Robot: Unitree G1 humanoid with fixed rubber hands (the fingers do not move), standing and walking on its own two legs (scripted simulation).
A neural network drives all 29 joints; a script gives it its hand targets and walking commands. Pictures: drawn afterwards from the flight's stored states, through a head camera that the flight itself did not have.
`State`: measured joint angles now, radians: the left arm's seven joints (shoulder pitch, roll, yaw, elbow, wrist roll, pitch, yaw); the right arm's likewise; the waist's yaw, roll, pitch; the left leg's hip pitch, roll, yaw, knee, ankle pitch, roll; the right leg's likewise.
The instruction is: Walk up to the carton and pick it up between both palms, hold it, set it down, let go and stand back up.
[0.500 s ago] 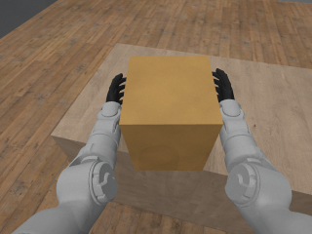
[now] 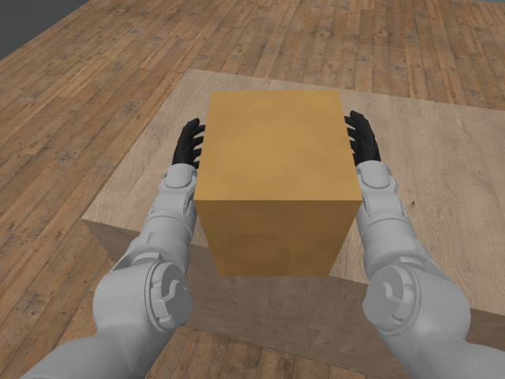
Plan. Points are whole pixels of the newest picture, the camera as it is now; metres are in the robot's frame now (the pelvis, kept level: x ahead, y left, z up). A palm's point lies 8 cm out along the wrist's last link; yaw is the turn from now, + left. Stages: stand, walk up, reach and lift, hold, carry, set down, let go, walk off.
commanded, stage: reach and lift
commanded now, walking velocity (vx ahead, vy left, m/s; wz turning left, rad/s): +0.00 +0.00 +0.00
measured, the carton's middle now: (273, 190) +0.41 -0.01 +0.06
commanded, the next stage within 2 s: none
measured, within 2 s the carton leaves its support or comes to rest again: neither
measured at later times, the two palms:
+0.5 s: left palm (181, 161) +0.41 +0.14 +0.13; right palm (372, 158) +0.41 -0.15 +0.14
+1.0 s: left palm (173, 171) +0.38 +0.14 +0.14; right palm (378, 172) +0.37 -0.15 +0.15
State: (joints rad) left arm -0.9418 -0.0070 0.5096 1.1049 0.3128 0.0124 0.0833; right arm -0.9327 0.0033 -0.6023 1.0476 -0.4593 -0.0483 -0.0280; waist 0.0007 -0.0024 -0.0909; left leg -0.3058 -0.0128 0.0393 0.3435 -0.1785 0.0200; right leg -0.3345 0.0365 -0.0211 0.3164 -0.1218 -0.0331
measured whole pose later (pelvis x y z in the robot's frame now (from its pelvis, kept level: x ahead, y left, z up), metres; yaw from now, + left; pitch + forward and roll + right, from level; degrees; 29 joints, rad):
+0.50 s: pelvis -0.01 +0.00 +0.00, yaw +0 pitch +4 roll +0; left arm -0.94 -0.01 0.51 1.09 0.31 0.05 0.08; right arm -0.93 0.00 -0.60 1.05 -0.39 -0.04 -0.03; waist 0.00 0.00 -0.09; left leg -0.25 -0.01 0.04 0.34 -0.18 0.02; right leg -0.28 0.04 -0.02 0.32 -0.12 -0.03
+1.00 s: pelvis -0.03 +0.00 +0.00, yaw +0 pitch -3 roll +0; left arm -0.94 -0.01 0.47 1.01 0.31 0.28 0.07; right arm -0.91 -0.01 -0.50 1.04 -0.21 0.12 -0.07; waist 0.00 -0.02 -0.03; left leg -0.13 -0.01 0.04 0.34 -0.16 0.03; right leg -0.16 0.04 -0.02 0.31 -0.10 -0.03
